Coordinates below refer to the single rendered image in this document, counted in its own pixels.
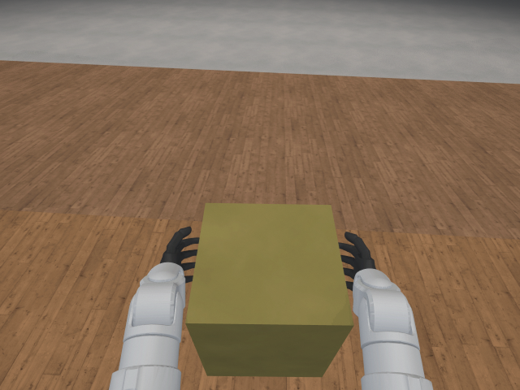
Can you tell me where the carton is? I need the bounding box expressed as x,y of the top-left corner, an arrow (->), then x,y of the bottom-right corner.
185,203 -> 354,377

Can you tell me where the robot left hand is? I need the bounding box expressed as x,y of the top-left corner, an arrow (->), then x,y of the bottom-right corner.
159,227 -> 200,283

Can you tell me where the right robot forearm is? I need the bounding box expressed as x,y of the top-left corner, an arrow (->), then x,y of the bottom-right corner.
353,268 -> 433,390

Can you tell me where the robot right hand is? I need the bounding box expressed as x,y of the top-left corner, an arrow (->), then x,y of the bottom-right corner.
338,232 -> 376,291

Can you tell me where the left robot forearm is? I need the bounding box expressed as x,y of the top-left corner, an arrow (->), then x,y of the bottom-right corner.
109,262 -> 185,390

